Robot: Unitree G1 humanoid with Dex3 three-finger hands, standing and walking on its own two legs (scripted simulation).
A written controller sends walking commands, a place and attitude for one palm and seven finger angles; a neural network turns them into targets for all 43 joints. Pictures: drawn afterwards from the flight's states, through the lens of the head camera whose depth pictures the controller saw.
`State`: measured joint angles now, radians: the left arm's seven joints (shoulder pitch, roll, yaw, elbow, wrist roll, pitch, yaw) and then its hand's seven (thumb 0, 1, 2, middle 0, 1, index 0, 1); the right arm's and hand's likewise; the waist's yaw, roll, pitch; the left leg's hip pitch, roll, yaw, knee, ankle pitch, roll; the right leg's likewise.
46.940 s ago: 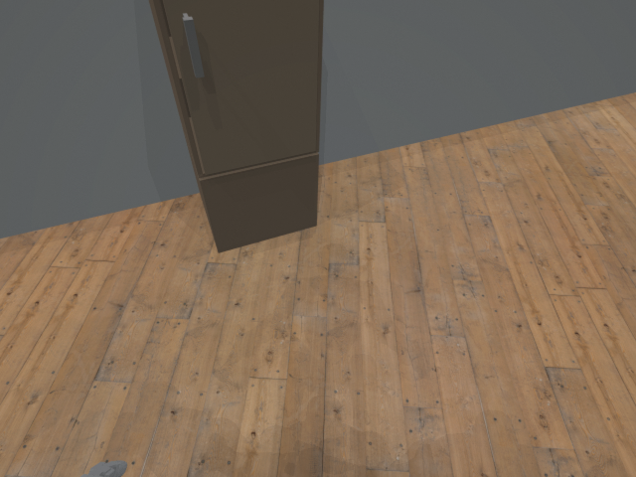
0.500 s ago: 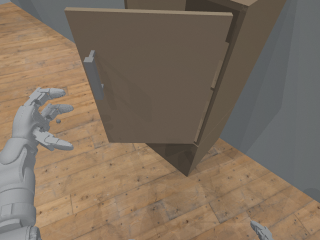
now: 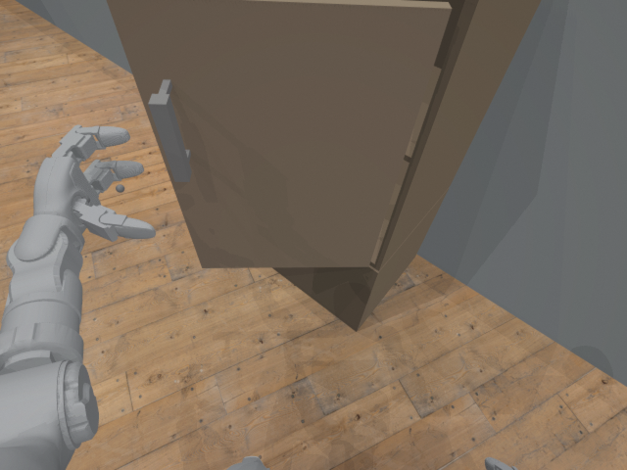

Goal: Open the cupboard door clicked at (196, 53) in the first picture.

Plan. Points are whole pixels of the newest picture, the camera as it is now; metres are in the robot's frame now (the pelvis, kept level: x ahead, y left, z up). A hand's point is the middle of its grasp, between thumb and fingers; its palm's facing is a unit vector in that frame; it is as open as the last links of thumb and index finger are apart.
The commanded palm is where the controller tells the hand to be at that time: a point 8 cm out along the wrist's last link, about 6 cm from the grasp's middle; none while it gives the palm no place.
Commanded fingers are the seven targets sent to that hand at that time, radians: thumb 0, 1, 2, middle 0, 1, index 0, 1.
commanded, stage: move the hooked fingers beside the handle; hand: left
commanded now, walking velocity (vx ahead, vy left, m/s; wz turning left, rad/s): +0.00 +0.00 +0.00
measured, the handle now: (175, 132) +0.55 +0.21 +0.10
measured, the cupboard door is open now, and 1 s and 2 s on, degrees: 41 41 41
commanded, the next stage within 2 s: slide the fingers in behind the handle in 1.88 s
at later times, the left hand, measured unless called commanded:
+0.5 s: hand (121, 152) +0.49 +0.26 +0.12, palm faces +0.06 -1.00 +0.02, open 14.0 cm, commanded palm +0.48 +0.31 +0.10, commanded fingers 0.00 -0.50 0.30 -0.30 -1.20 -0.30 -1.20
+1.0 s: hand (119, 153) +0.49 +0.26 +0.11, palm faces +0.05 -1.00 +0.04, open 14.0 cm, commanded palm +0.47 +0.31 +0.10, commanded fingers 0.00 -0.50 0.30 -0.30 -1.20 -0.30 -1.20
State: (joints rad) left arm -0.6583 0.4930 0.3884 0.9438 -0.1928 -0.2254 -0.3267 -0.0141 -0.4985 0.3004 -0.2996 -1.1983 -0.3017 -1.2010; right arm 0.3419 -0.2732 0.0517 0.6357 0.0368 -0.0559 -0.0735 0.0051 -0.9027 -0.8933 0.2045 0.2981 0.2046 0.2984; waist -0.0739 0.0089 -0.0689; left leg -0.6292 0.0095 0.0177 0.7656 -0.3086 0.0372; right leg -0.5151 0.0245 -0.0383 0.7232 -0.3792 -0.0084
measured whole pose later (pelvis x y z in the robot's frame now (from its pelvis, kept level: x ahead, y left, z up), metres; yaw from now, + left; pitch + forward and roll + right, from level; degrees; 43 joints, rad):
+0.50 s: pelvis +0.00 -0.02 -0.01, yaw -1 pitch +16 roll -3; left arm -0.91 0.76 0.50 1.27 -0.14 -0.27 -0.45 -0.01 -0.50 0.30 -0.30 -1.20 -0.30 -1.20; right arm 0.41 -0.30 0.04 0.64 0.04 0.03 -0.09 0.00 -0.90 -0.89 0.20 0.30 0.20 0.30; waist -0.16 0.01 -0.08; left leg -0.80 0.06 0.00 0.85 -0.34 0.01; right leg -0.67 0.07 -0.05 0.78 -0.39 -0.03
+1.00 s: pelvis +0.02 +0.01 -0.01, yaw -2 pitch +16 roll -4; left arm -0.78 0.62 0.49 1.09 -0.17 -0.27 -0.40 -0.01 -0.50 0.30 -0.30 -1.20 -0.30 -1.20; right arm 0.41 -0.26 0.04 0.61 0.03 0.09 -0.05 0.00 -0.90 -0.89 0.20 0.30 0.20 0.30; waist -0.13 0.02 -0.13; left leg -0.76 0.04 0.03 0.86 -0.39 0.05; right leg -0.63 0.05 -0.02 0.76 -0.42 0.00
